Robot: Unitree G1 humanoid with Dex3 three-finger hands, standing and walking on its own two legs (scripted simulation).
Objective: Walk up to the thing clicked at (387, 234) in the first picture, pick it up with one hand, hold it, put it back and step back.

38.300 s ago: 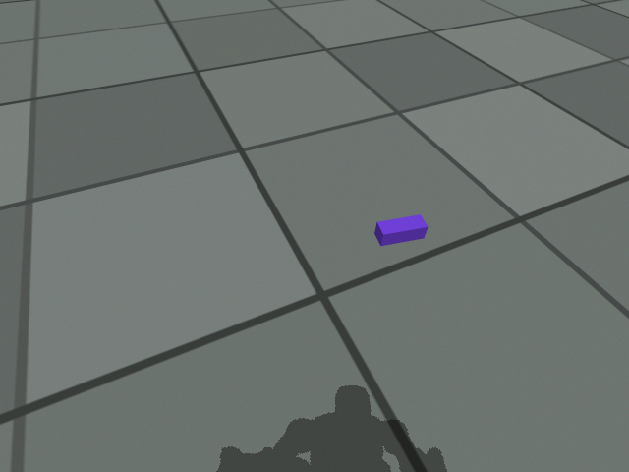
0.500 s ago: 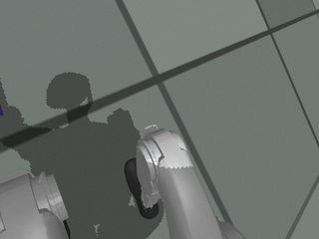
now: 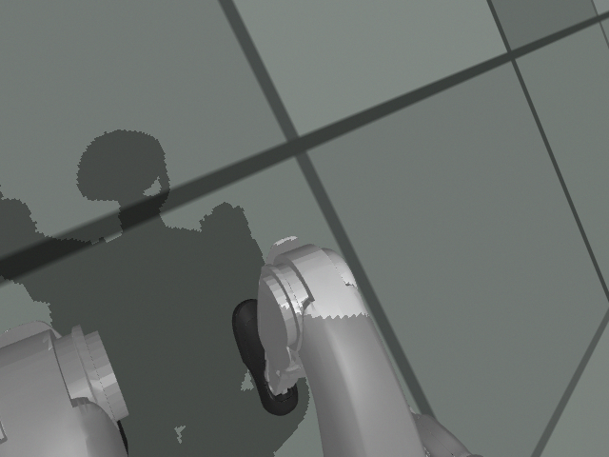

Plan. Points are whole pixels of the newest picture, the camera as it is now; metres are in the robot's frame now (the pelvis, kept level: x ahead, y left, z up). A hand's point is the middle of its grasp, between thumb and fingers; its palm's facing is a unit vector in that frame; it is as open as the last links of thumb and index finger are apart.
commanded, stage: open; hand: left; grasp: from above
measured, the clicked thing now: out of the picture +0.47 +0.32 -0.27
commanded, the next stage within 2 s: withdraw in 0.50 s
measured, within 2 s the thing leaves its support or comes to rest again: neither
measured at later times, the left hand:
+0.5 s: hand out of the picture +0.46 +0.32 -0.23, palm faces -0.47 -0.11 -0.88, open 13.4 cm
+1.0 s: hand out of the picture +0.49 +0.36 -0.13, palm faces -0.29 -0.06 -0.95, open 14.1 cm
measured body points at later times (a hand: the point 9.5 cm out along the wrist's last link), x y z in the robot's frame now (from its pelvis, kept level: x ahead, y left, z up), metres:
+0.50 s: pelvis +0.00 +0.00 +0.00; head +0.27 +0.14 +0.33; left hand +0.48 +0.33 -0.18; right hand +0.04 -0.26 -0.04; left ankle +0.06 +0.12 -0.27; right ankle +0.13 -0.14 -0.27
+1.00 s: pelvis +0.01 +0.00 +0.02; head +0.25 +0.11 +0.39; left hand +0.50 +0.35 -0.08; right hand +0.07 -0.26 -0.05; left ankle +0.06 +0.12 -0.27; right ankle +0.13 -0.14 -0.27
